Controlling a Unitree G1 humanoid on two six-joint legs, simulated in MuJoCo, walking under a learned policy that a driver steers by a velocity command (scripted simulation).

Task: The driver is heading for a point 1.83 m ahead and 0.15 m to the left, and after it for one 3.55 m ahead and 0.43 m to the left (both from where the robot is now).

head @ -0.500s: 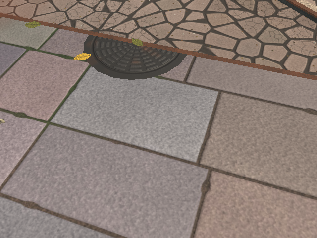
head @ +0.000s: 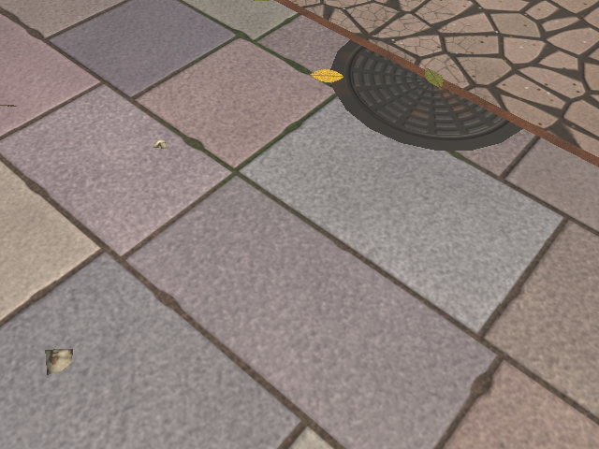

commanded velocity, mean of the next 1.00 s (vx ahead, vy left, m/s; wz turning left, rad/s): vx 0.01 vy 0.00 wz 0.27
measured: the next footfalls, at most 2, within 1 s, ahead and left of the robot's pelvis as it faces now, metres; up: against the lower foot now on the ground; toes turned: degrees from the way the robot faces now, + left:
right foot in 0.52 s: +0.06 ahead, -0.10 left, +0.00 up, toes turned +15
left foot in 0.76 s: -0.01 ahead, +0.11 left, +0.00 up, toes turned +8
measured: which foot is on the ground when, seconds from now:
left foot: down 0.00-0.52, up 0.54-0.74, down 0.76-1.00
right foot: up 0.00-0.50, down 0.52-1.00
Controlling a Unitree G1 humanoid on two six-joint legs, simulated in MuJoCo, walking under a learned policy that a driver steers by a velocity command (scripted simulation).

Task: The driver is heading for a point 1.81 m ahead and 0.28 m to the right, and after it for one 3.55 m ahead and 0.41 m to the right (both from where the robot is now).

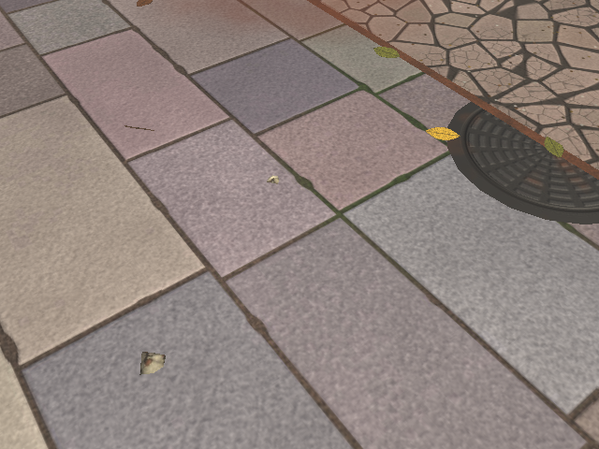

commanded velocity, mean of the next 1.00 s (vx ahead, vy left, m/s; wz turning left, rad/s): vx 0.42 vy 0.00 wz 0.01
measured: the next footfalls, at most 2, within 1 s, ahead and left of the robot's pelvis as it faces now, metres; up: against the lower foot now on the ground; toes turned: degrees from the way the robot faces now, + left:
left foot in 0.62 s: +0.41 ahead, +0.07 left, +0.00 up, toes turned +3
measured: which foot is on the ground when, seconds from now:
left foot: down 0.00-0.18, up 0.20-0.60, down 0.62-1.00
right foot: down 0.00-0.62, up 0.64-1.00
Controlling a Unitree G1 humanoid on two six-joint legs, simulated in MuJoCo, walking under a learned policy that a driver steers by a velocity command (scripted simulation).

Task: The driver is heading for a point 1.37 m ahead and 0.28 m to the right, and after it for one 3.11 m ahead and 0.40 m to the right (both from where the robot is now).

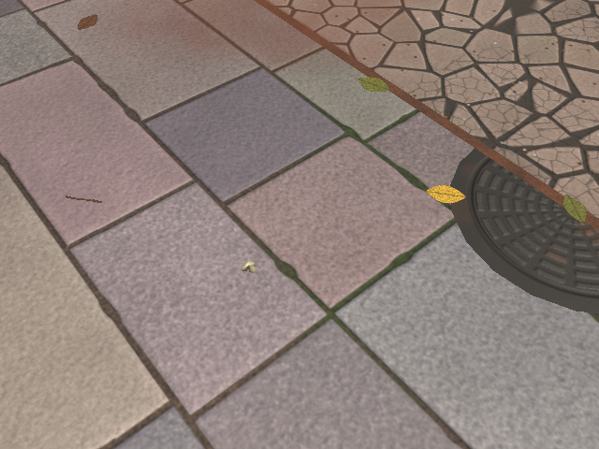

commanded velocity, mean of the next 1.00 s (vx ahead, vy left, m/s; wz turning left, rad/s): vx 0.50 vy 0.00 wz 0.00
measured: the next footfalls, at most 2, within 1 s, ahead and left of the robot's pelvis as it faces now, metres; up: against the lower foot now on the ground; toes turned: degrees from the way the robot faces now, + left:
right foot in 0.18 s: +0.28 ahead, -0.11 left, +0.00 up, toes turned -4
left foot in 0.72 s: +0.57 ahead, +0.07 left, +0.00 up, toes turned +4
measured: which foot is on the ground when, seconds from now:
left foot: down 0.00-0.20, up 0.22-0.70, down 0.72-1.00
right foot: up 0.00-0.16, down 0.18-0.74, up 0.76-1.00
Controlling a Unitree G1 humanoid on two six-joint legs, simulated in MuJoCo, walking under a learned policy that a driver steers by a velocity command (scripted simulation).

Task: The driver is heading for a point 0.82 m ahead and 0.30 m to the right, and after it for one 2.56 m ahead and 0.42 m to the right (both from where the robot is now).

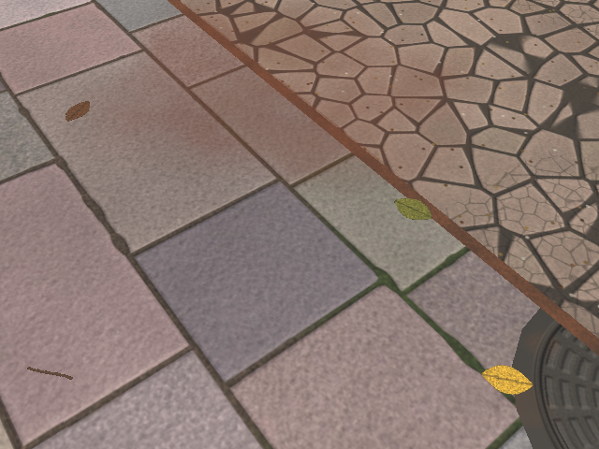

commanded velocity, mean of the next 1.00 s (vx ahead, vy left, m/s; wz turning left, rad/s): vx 0.50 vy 0.00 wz -0.15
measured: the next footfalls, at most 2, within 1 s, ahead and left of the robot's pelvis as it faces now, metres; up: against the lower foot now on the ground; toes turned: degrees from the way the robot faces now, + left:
right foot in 0.28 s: +0.32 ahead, -0.12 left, +0.00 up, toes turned -4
left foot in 0.82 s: +0.62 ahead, +0.06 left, +0.00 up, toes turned -4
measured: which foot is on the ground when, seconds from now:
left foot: down 0.00-0.30, up 0.32-0.80, down 0.82-1.00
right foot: up 0.00-0.26, down 0.28-0.82, up 0.84-1.00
